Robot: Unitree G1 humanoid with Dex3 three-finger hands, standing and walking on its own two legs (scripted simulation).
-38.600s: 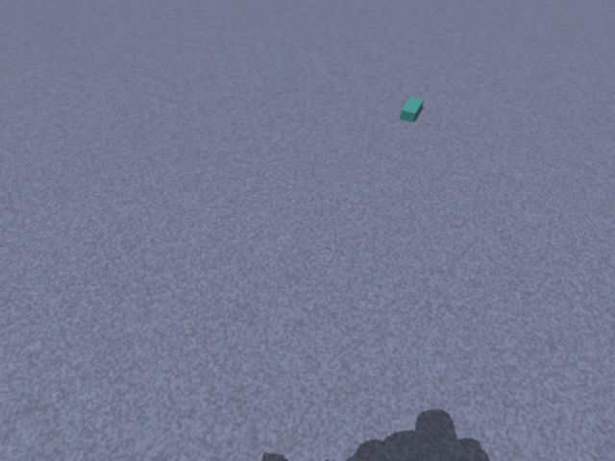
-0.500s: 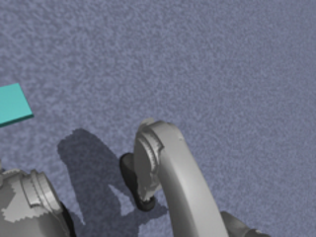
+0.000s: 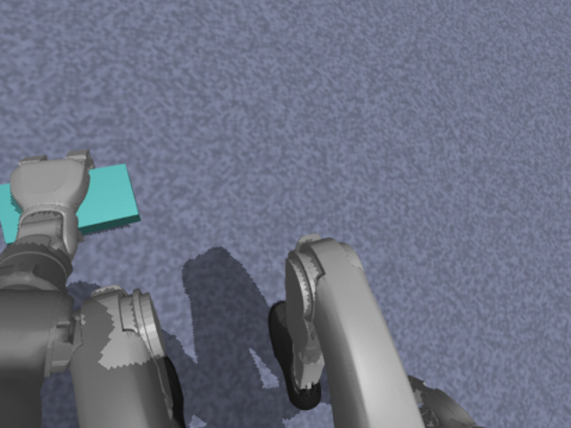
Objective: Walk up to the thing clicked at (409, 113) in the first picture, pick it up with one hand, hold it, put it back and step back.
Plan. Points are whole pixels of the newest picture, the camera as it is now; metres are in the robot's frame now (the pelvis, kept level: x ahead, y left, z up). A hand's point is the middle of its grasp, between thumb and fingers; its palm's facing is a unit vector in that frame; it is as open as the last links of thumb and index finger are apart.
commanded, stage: settle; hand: left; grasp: from above
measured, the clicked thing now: (74, 205) +0.45 +0.22 -0.23
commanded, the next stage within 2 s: lift in 0.20 s
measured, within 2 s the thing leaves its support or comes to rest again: neither
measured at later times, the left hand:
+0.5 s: hand (47, 208) +0.43 +0.23 -0.14, palm faces -0.48 -0.06 -0.88, open 11.4 cm
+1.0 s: hand out of the picture +0.36 +0.25 +0.00, palm faces -0.47 -0.08 -0.88, open 11.4 cm
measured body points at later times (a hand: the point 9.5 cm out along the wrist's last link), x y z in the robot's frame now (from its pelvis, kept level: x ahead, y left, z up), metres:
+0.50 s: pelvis -0.01 +0.00 +0.03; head +0.22 +0.05 +0.42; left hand +0.45 +0.23 -0.09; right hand +0.05 -0.28 -0.09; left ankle +0.06 +0.12 -0.30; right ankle +0.10 -0.12 -0.30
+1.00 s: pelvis -0.01 +0.00 +0.14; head +0.17 +0.04 +0.55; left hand +0.38 +0.25 +0.05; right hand +0.12 -0.27 +0.02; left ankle +0.06 +0.12 -0.30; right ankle +0.10 -0.12 -0.30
